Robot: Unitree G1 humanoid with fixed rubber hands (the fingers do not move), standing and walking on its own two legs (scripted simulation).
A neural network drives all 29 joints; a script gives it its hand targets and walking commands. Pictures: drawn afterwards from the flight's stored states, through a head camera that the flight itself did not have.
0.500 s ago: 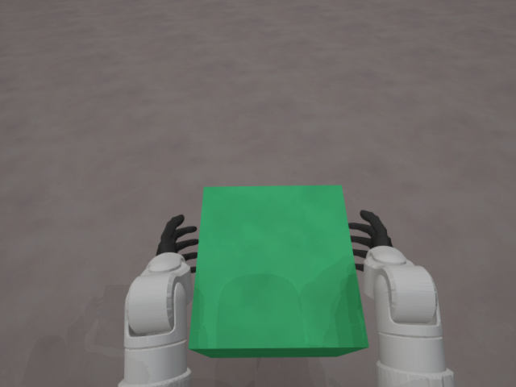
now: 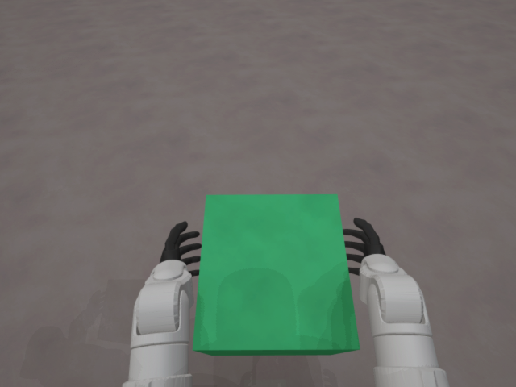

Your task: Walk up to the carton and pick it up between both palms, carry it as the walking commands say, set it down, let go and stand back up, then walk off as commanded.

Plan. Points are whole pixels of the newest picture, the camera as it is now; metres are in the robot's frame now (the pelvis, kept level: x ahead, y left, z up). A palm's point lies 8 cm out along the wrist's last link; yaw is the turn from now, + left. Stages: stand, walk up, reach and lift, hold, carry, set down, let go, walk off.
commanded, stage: carry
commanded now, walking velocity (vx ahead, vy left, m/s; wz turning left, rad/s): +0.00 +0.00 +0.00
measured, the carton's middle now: (271, 279) +0.31 +0.00 -0.04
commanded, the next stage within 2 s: none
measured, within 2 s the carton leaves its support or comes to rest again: neither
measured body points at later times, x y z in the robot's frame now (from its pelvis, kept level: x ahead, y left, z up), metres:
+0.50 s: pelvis +0.00 +0.00 +0.00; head -0.01 +0.01 +0.45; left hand +0.29 +0.15 +0.03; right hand +0.29 -0.16 +0.03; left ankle -0.02 +0.10 -0.73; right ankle +0.01 -0.15 -0.73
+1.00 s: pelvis -0.08 -0.01 -0.01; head -0.07 -0.01 +0.44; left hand +0.18 +0.15 +0.08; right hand +0.19 -0.16 +0.07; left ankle -0.02 +0.10 -0.73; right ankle +0.01 -0.15 -0.73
